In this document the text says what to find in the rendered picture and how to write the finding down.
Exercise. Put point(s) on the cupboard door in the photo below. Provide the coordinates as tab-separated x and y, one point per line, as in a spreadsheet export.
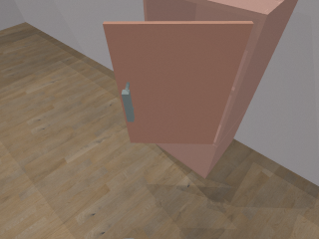
180	72

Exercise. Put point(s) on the handle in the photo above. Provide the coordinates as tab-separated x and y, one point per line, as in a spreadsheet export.
128	104

